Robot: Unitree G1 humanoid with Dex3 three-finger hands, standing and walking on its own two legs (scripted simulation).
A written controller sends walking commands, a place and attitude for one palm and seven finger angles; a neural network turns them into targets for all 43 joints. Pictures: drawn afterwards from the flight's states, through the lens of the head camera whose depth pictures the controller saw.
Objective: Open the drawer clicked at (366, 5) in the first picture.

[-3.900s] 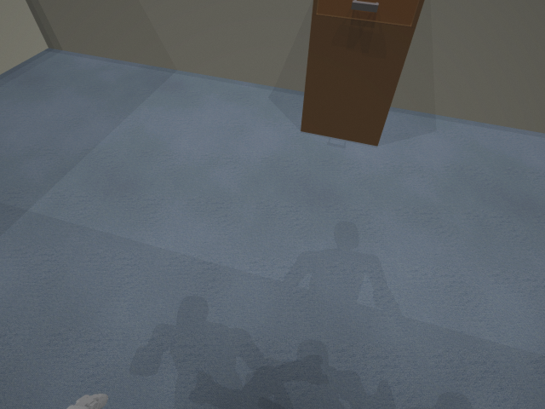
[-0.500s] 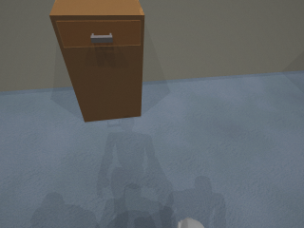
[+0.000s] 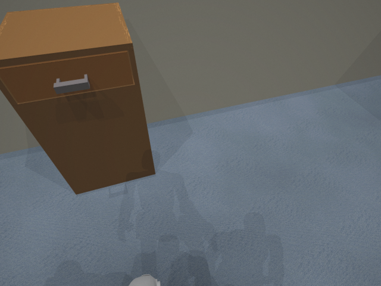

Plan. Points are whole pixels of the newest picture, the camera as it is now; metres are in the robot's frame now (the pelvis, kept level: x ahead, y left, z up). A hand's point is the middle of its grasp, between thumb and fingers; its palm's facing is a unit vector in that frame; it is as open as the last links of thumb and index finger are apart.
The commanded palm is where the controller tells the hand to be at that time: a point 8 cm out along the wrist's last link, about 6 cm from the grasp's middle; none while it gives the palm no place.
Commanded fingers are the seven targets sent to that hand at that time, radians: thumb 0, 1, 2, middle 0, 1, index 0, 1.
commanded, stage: turn to face it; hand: left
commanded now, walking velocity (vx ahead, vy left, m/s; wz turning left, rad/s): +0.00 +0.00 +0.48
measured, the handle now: (72, 82) +0.77 +0.45 -0.01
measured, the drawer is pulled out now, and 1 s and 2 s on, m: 0.00 0.00 0.00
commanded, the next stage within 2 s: take the last steps up to it in 0.60 s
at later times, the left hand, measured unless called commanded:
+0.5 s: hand out of the picture +0.11 +0.23 -0.17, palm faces +0.21 -0.95 -0.23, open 7.4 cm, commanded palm none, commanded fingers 0.00 0.90 0.90 -0.20 -0.30 -0.20 -0.30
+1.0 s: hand out of the picture +0.01 +0.19 -0.18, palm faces +0.40 -0.90 -0.19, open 7.3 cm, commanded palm none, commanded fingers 0.00 0.90 0.90 -0.20 -0.30 -0.20 -0.30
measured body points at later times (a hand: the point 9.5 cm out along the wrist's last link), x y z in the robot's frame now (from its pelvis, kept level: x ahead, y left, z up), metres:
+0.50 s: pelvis +0.08 +0.03 +0.00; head +0.11 +0.04 +0.45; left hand +0.10 +0.28 -0.15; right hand +0.18 -0.19 -0.15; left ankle +0.13 +0.13 -0.74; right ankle +0.10 -0.11 -0.70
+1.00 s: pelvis +0.10 +0.03 +0.00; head +0.11 +0.04 +0.45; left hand -0.01 +0.24 -0.16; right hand +0.24 -0.19 -0.15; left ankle +0.04 +0.13 -0.74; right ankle +0.12 -0.11 -0.74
